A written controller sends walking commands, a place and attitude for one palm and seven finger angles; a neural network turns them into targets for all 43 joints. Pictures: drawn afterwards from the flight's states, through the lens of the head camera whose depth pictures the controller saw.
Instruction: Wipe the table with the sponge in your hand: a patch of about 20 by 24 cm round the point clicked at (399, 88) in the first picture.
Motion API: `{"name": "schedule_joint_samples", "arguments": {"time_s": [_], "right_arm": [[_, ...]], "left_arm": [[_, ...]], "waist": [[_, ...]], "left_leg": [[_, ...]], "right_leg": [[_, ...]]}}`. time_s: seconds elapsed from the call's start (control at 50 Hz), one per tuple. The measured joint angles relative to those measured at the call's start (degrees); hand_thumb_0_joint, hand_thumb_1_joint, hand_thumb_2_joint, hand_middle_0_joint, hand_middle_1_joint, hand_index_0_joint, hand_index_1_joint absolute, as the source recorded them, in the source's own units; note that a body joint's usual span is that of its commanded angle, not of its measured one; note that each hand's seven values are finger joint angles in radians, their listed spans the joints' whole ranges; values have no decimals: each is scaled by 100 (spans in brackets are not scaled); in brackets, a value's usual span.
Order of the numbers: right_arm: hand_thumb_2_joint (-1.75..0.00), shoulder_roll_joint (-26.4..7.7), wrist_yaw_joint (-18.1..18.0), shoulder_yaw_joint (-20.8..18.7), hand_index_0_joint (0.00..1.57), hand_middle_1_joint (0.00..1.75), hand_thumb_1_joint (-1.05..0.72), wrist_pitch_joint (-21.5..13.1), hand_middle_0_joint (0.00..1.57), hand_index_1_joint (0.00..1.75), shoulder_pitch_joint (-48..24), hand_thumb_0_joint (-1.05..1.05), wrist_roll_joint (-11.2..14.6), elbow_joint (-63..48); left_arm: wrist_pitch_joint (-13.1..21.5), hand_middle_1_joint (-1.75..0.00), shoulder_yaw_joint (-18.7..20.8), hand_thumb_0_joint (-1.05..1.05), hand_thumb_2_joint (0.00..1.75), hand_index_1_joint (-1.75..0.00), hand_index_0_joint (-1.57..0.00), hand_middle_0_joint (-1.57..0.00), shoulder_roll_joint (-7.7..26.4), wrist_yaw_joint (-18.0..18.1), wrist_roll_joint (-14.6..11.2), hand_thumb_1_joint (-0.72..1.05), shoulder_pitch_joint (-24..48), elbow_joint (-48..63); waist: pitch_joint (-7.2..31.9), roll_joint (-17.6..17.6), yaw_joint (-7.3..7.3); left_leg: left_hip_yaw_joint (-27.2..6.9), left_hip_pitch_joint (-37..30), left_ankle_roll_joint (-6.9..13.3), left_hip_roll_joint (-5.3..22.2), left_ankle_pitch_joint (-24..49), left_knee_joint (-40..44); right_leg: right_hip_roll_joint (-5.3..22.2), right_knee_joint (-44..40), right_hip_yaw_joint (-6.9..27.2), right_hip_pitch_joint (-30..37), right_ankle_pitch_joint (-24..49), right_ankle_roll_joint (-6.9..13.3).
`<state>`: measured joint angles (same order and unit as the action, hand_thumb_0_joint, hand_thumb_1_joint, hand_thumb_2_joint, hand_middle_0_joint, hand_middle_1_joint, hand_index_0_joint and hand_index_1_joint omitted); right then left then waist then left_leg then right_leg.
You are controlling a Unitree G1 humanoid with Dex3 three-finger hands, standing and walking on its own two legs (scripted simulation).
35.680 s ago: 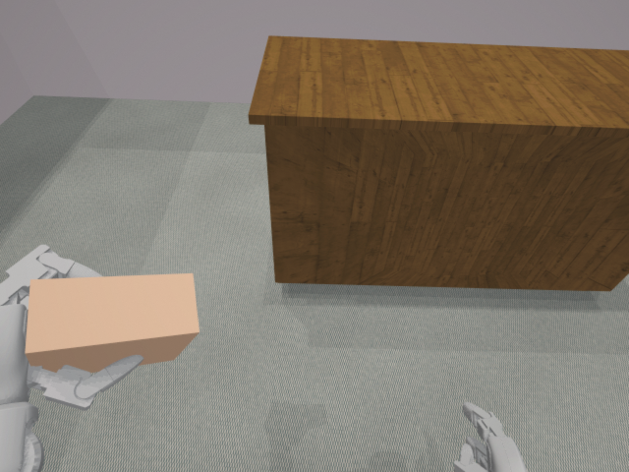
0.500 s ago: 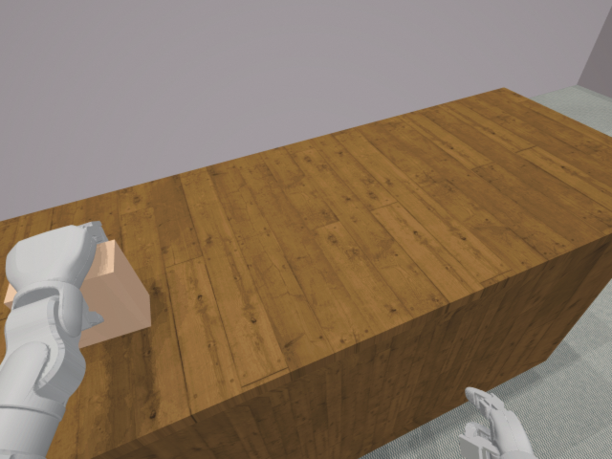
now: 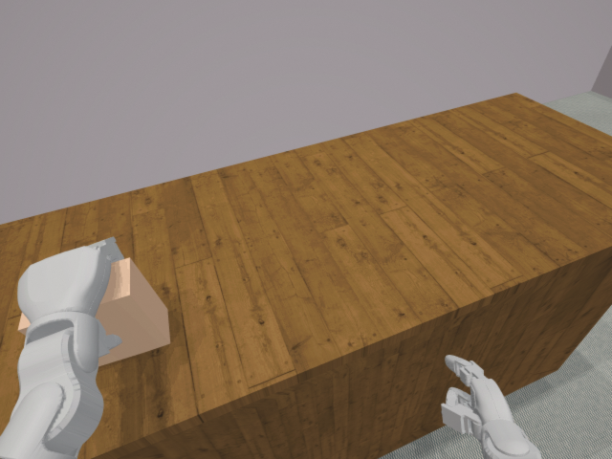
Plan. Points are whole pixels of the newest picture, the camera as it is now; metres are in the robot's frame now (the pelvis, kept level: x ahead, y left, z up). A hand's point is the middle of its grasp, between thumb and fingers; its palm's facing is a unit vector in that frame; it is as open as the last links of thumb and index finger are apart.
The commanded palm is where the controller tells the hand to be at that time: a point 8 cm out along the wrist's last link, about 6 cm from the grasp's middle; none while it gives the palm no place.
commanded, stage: wipe back along the first lane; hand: left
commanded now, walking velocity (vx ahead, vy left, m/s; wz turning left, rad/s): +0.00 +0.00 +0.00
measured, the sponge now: (112, 325) +0.24 +0.31 +0.07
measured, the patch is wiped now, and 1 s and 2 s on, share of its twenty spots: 0.95 0.95 0.95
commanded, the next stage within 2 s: lift the sponge slowly off the table in 0.14 s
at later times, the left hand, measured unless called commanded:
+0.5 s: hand (99, 326) +0.21 +0.28 +0.13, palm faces +0.18 -0.09 -0.98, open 10.1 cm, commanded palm +0.16 +0.26 +0.17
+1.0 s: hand (90, 338) +0.19 +0.27 +0.14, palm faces +0.14 -0.10 -0.98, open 10.0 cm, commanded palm +0.16 +0.26 +0.21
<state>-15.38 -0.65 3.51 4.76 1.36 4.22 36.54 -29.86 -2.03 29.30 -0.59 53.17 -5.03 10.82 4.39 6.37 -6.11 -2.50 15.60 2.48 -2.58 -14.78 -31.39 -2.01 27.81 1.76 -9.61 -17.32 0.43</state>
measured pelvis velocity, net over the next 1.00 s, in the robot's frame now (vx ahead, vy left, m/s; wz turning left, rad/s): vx -0.03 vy -0.03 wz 0.00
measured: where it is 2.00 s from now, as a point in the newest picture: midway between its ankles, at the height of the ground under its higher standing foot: outside the picture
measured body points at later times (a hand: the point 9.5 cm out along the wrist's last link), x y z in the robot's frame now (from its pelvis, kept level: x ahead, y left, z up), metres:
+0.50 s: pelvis -0.01 -0.02 +0.00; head -0.05 -0.06 +0.44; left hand +0.19 +0.28 +0.18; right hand +0.25 -0.21 -0.06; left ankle +0.02 +0.09 -0.74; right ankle -0.03 -0.12 -0.74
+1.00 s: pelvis -0.03 -0.03 +0.00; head -0.07 -0.07 +0.44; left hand +0.18 +0.27 +0.19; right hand +0.24 -0.22 -0.06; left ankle +0.02 +0.09 -0.74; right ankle -0.03 -0.12 -0.74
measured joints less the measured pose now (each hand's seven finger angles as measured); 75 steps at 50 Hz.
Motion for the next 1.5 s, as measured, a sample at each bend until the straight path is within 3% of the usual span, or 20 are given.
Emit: {"name": "schedule_joint_samples", "arguments": {"time_s": [0.32,0.48,0.74,1.18,1.5], "right_arm": [[-90,55,14,3,20,30,-91,-18,20,30,-25,1,-7,-18],[-90,65,-114,43,20,30,-91,-113,20,30,-58,1,-26,-7],[-90,19,-169,22,20,30,-91,-195,20,30,-38,1,-92,52],[-90,45,-360,39,20,30,-91,-457,20,30,-86,1,-126,270],[-90,44,-424,57,20,30,-91,-501,20,30,-107,1,-73,224]], "left_arm": [[-88,-141,-31,2,106,-139,-71,-65,-231,208,-82,-48,-697,774],[-159,-140,-37,1,106,-138,-71,-66,-119,93,-172,-48,-438,579],[8,-139,19,0,106,-136,-73,-68,30,-148,-377,-49,-521,720],[318,-135,24,-1,106,-133,-76,-71,277,-419,-478,-52,99,235],[233,-135,-66,-1,106,-132,-76,-72,193,-466,-603,-52,643,216]], "waist": [[33,39,-69],[-31,-2,-90],[-79,12,-121],[-226,64,-224],[-234,105,-245]], "left_leg": [[14,-38,-60,55,-26,-86],[-36,-94,-125,103,-4,-94],[-61,-232,-194,158,56,-19],[-134,-366,-259,195,289,158],[-102,-379,-232,147,431,290]], "right_leg": [[-57,162,14,-8,-49,55],[-111,185,-32,45,-37,123],[-167,151,-49,160,9,194],[-204,29,-112,279,203,248],[-149,3,-80,240,289,206]]}}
